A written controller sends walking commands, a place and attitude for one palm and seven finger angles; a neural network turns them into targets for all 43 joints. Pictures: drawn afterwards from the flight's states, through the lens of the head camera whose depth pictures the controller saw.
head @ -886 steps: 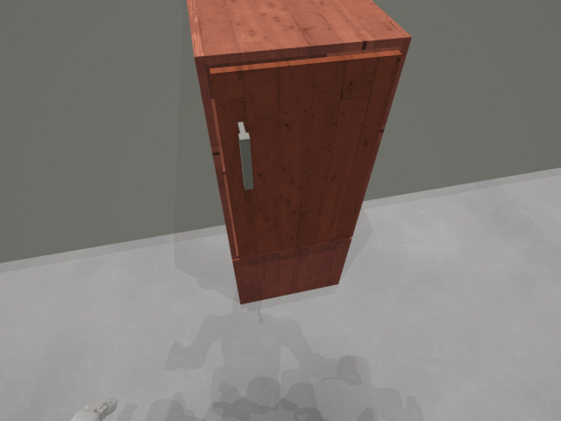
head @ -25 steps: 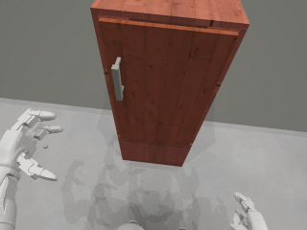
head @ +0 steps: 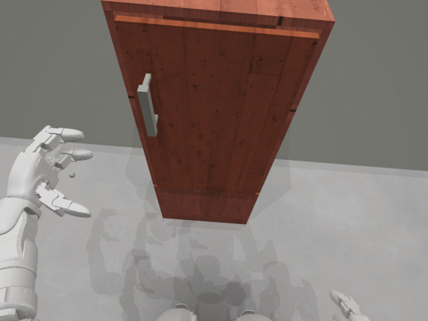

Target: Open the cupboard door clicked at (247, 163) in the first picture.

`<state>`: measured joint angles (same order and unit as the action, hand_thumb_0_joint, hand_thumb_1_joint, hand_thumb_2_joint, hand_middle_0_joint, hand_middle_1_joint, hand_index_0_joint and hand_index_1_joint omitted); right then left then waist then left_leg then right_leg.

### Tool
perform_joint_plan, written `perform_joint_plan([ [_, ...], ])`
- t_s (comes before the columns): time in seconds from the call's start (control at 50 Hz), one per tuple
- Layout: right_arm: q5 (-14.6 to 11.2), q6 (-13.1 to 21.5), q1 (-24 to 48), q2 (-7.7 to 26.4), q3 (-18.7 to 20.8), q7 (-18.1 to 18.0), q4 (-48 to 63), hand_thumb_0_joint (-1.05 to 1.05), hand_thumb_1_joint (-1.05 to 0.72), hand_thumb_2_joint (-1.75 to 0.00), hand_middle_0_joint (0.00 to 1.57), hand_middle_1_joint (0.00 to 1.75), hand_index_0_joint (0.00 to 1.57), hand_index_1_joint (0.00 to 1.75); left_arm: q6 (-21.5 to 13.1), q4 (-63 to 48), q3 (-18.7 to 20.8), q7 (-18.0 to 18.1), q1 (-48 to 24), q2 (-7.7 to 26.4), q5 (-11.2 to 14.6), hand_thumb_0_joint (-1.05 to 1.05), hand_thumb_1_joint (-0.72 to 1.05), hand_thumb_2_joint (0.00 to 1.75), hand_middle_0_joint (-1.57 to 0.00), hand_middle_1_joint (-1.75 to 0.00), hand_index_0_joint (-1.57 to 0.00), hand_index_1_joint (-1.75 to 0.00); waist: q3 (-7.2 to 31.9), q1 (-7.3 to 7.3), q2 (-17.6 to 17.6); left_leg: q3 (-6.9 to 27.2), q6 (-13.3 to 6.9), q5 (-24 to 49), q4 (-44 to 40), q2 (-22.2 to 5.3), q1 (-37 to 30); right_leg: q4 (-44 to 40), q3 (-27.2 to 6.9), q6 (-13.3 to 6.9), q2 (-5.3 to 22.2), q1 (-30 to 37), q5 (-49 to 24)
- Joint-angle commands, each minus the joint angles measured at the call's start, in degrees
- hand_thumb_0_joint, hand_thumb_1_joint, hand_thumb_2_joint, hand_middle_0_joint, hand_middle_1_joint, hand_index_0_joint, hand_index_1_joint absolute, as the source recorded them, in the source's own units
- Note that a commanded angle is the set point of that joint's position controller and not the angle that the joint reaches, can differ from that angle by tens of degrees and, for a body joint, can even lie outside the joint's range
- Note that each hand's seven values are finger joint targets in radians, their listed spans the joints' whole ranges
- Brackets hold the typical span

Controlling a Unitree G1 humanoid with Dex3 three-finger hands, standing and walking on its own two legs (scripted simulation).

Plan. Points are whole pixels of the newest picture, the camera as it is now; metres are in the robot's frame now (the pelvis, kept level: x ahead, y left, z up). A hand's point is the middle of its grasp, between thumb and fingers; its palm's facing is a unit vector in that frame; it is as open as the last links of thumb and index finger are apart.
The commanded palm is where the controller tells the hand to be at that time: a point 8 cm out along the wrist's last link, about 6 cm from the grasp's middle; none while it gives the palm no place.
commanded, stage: move the hooked fingers beside the handle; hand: left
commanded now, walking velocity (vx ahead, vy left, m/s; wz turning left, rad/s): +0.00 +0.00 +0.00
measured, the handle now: (150, 106) +0.53 +0.16 +0.06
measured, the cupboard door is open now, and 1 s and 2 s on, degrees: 0 0 0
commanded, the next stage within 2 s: slide the fingers in behind the handle in 1.92 s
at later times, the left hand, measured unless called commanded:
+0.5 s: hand (88, 149) +0.41 +0.25 +0.06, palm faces -0.03 -1.00 -0.01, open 14.0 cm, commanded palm +0.39 +0.30 +0.06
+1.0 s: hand (109, 129) +0.46 +0.23 +0.06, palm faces -0.03 -1.00 -0.01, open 14.0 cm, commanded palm +0.44 +0.27 +0.05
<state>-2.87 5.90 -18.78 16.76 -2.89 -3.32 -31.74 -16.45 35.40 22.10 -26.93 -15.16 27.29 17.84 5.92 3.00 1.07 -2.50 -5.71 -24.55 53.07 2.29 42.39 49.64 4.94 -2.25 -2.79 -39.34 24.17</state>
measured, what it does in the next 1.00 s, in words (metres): stands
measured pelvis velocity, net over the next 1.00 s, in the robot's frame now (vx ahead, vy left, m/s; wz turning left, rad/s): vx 0.00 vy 0.00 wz -0.03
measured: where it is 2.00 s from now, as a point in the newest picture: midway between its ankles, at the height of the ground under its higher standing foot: outside the picture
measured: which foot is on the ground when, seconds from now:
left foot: down 0.00-1.00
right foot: down 0.00-1.00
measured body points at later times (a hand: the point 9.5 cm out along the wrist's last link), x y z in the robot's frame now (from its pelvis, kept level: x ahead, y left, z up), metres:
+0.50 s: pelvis +0.00 -0.01 -0.01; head +0.10 +0.02 +0.43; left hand +0.41 +0.31 +0.06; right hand +0.09 -0.28 -0.10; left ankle +0.01 +0.05 -0.69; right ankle +0.00 -0.10 -0.69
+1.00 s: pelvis +0.00 +0.00 -0.01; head +0.11 +0.03 +0.42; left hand +0.46 +0.28 +0.06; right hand +0.03 -0.27 -0.11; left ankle +0.01 +0.05 -0.69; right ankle +0.00 -0.10 -0.69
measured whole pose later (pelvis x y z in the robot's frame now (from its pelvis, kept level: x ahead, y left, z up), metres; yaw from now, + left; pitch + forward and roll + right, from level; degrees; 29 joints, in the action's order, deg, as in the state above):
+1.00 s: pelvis +0.00 +0.00 -0.01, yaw -2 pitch +19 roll -4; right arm -1.7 -2.8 -21.8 16.1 -2.7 -1.4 -34.6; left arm -22.9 60.2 22.0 -21.4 -40.8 30.2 10.6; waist 6.5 7.4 0.9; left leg -3.0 -6.0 -25.9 57.0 1.2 50.1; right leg 52.6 4.6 -2.0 -3.7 -46.9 24.7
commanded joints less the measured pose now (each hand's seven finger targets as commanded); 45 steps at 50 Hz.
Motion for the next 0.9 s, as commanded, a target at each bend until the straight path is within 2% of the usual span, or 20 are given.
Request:
perform_joint_plan([
  [0.0, -0.1, 2.0, -1.4, 9.6, 4.8, -0.4, 6.1, 0.0, -0.9, -0.9, 0.2, 0.3, 0.2, 0.3, -4.5, -10.1, 5.0, -1.0, -15.9, 15.0, 1.5, 0.0, -0.5, 0.3, -0.3, -1.2, -0.3, -1.2, 18.9, -0.43, 3.9, 7.8, 5.3, 22.5, -6.8, -3.6, -15.9, -4.3, -3.1, 0.1, 0.3, 3.8, -14.1],
  [0.16, 0.0, 0.5, -2.7, 9.6, 4.6, -0.6, 4.4, 0.0, -0.9, -0.9, 0.2, 0.3, 0.2, 0.3, -6.0, -5.4, 4.6, -0.8, -25.6, 16.7, 0.1, 0.0, -0.5, 0.3, -0.3, -1.2, -0.3, -1.2, 18.4, 1.08, 4.8, 7.0, 4.1, 19.8, -5.7, -3.4, -13.2, -3.9, -4.1, 0.1, 0.4, 3.0, -13.9],
  [0.22, 0.0, -0.1, -3.2, 9.4, 4.7, -0.5, 4.3, 0.0, -0.9, -0.9, 0.2, 0.3, 0.2, 0.3, -6.5, -3.9, 6.6, -0.8, -24.8, 18.8, -0.3, 0.0, -0.5, 0.3, -0.3, -1.2, -0.3, -1.2, 21.9, 0.19, 6.1, 6.5, 4.1, 21.6, -5.3, -3.2, -14.1, -3.8, -4.6, 0.3, 0.5, 5.0, -15.9],
  [0.24, 0.0, -0.3, -3.3, 9.4, 4.6, -0.6, 4.2, 0.0, -0.9, -0.9, 0.2, 0.3, 0.2, 0.3, -6.4, -2.8, 6.6, -0.9, -25.4, 19.0, -0.5, 0.0, -0.5, 0.3, -0.3, -1.2, -0.3, -1.2, 21.6, 0.55, 4.8, 6.3, 3.9, 21.6, -5.1, -3.2, -13.3, -3.7, -4.7, 0.4, 0.5, 5.4, -16.5],
  [0.32, 0.1, -1.3, -3.9, 9.6, 4.4, -0.4, 3.8, 0.0, -0.9, -0.9, 0.2, 0.3, 0.2, 0.3, -6.1, 2.7, 7.5, -1.4, -28.4, 21.1, -1.2, 0.0, -0.5, 0.3, -0.3, -1.2, -0.3, -1.2, 20.1, 0.65, 4.8, 5.7, 3.6, 20.5, -4.3, -3.1, -9.9, -3.3, -5.1, 0.4, 0.4, 5.5, -17.1],
  [0.34, -0.1, -1.4, -4.0, 9.5, 4.3, -0.4, 4.1, 0.0, -0.9, -0.9, 0.2, 0.3, 0.2, 0.3, -6.0, 3.6, 6.0, -1.8, -28.9, 19.8, -1.4, 0.0, -0.5, 0.3, -0.3, -1.2, -0.3, -1.2, 19.4, 1.04, 5.3, 5.7, 3.5, 20.0, -4.4, -3.1, -9.9, -3.4, -5.0, 0.4, 0.4, 4.8, -16.7],
  [0.38, 0.0, -1.8, -4.5, 9.7, 4.5, -0.3, 4.0, 0.0, -0.9, -0.9, 0.2, 0.3, 0.2, 0.3, -6.5, 3.1, 5.8, -1.9, -30.9, 19.9, -1.5, 0.0, -0.5, 0.3, -0.3, -1.2, -0.3, -1.2, 21.7, 1.09, 6.2, 6.0, 3.7, 23.0, -4.0, -3.4, -12.3, -2.8, -4.7, 0.3, 0.2, 3.9, -18.1],
  [0.4, 0.0, -1.9, -4.7, 9.6, 4.6, -0.1, 4.2, 0.0, -0.9, -0.9, 0.2, 0.3, 0.2, 0.3, -6.5, 3.3, 4.7, -2.0, -30.4, 18.4, -1.4, 0.0, -0.5, 0.3, -0.3, -1.2, -0.3, -1.2, 22.3, 1.19, 6.0, 6.1, 3.8, 23.4, -3.9, -3.5, -13.0, -2.9, -4.6, 0.4, 0.2, 3.3, -17.9],
  [0.52, 0.1, -3.1, -5.9, 10.1, 4.9, 0.2, 3.3, 0.0, -0.9, -0.9, 0.2, 0.3, 0.2, 0.3, -7.2, 5.5, 4.5, -1.3, -34.9, 18.8, -1.9, 0.0, -0.5, 0.3, -0.3, -1.2, -0.3, -1.2, 22.4, 2.09, 4.1, 6.7, 3.7, 23.1, -3.3, -3.8, -12.7, -2.4, -4.3, 0.5, -0.1, 1.4, -17.0],
  [0.54, 0.1, -3.3, -5.8, 9.9, 4.8, 0.3, 3.3, 0.0, -0.9, -0.9, 0.2, 0.3, 0.2, 0.3, -7.3, 6.0, 3.4, -1.0, -35.9, 17.8, -2.3, 0.0, -0.5, 0.3, -0.3, -1.2, -0.3, -1.2, 21.7, 2.34, 6.0, 6.7, 3.9, 22.7, -3.4, -3.7, -13.0, -2.4, -4.2, 0.4, 0.0, 0.1, -16.1],
  [0.56, 0.2, -3.5, -6.3, 10.0, 4.8, 0.3, 2.9, 0.0, -0.9, -0.9, 0.2, 0.3, 0.2, 0.3, -7.6, 5.8, 3.2, -0.5, -38.2, 17.9, -2.5, 0.0, -0.5, 0.3, -0.3, -1.2, -0.3, -1.2, 21.8, 2.77, 5.6, 7.1, 3.9, 23.6, -3.1, -3.9, -13.7, -2.1, -4.0, 0.2, -0.1, -0.6, -16.1],
  [0.58, 0.3, -3.7, -6.6, 10.0, 4.9, 0.4, 2.5, 0.0, -0.9, -0.9, 0.2, 0.3, 0.2, 0.3, -8.0, 5.2, 2.9, -0.1, -39.8, 17.8, -3.0, 0.0, -0.5, 0.3, -0.3, -1.2, -0.3, -1.2, 23.2, 2.9, 7.6, 7.6, 4.4, 24.8, -3.2, -4.2, -16.0, -2.0, -3.9, 0.3, -0.1, -2.1, -15.6],
  [0.6, 0.4, -3.9, -6.8, 10.0, 5.1, 0.5, 2.5, 0.0, -0.9, -0.9, 0.2, 0.3, 0.2, 0.3, -8.1, 5.4, 3.6, 0.5, -38.2, 18.1, -3.0, 0.0, -0.5, 0.3, -0.3, -1.2, -0.3, -1.2, 23.5, 2.19, 7.4, 8.1, 4.8, 25.4, -3.4, -4.2, -16.9, -2.0, -3.6, 0.2, -0.2, -2.2, -15.0],
  [0.64, 0.4, -4.2, -6.9, 9.9, 5.1, 0.6, 2.5, 0.0, -0.9, -0.9, 0.2, 0.3, 0.2, 0.3, -8.5, 4.7, 2.1, 1.4, -39.1, 16.4, -3.4, 0.0, -0.5, 0.3, -0.3, -1.2, -0.3, -1.2, 24.5, 2.59, 7.7, 8.6, 5.1, 26.5, -3.5, -4.5, -18.6, -2.0, -3.3, 0.2, -0.2, -3.4, -14.6],
  [0.68, 0.6, -4.8, -7.6, 10.1, 5.0, 0.7, 1.7, 0.0, -0.9, -0.9, 0.2, 0.3, 0.2, 0.3, -8.9, 5.6, 3.6, 2.5, -41.1, 18.5, -4.0, 0.0, -0.5, 0.3, -0.3, -1.2, -0.3, -1.2, 25.2, 2.76, 7.6, 8.9, 5.5, 27.7, -3.3, -4.7, -19.2, -1.7, -3.3, 0.3, -0.3, -3.7, -14.8],
  [0.7, 0.6, -5.0, -7.7, 9.9, 4.9, 0.7, 1.7, 0.0, -0.9, -0.9, 0.2, 0.3, 0.2, 0.3, -8.7, 7.2, 2.4, 2.8, -41.2, 16.9, -4.1, 0.0, -0.5, 0.3, -0.3, -1.2, -0.3, -1.2, 24.2, 3.04, 6.6, 9.1, 5.5, 27.0, -3.4, -4.7, -18.6, -1.8, -3.1, 0.3, -0.4, -4.1, -14.3],
  [0.72, 0.7, -5.3, -7.7, 10.1, 5.0, 0.7, 1.5, 0.0, -0.9, -0.9, 0.2, 0.3, 0.2, 0.3, -8.8, 8.0, 4.1, 3.4, -41.7, 18.7, -4.3, 0.0, -0.5, 0.3, -0.3, -1.2, -0.3, -1.2, 23.3, 2.61, 6.7, 9.0, 5.5, 25.9, -3.6, -4.6, -17.6, -1.8, -3.1, 0.2, -0.3, -3.8, -14.0],
  [0.78, 0.8, -5.9, -8.2, 10.0, 4.7, 0.9, 1.4, 0.0, -0.9, -0.9, 0.2, 0.3, 0.2, 0.3, -8.8, 10.8, 1.9, 4.4, -44.1, 16.9, -5.6, 0.0, -0.5, 0.3, -0.3, -1.2, -0.3, -1.2, 22.6, 3.45, 6.5, 9.5, 5.6, 24.4, -3.9, -4.8, -17.5, -1.6, -2.9, 0.3, -0.4, -5.6, -12.3],
  [0.8, 0.9, -6.0, -8.2, 10.2, 4.7, 1.0, 1.2, 0.0, -0.9, -0.9, 0.2, 0.3, 0.2, 0.3, -8.9, 11.6, 2.5, 4.8, -44.8, 17.5, -5.7, 0.0, -0.5, 0.3, -0.3, -1.2, -0.3, -1.2, 21.5, 3.38, 7.1, 9.6, 5.7, 22.9, -4.0, -4.8, -17.0, -1.7, -2.8, 0.2, -0.4, -6.2, -11.3],
  [0.88, 1.3, -6.8, -9.3, 10.4, 4.8, 1.2, 0.9, 0.0, -0.9, -0.9, 0.2, 0.3, 0.2, 0.3, -10.2, 12.0, 2.9, 5.3, -46.7, 18.4, -6.4, 0.0, -0.5, 0.3, -0.3, -1.2, -0.3, -1.2, 25.0, 3.47, 6.9, 9.8, 5.9, 26.4, -3.3, -5.0, -18.7, -1.1, -2.8, 0.1, -0.5, -5.7, -13.0],
])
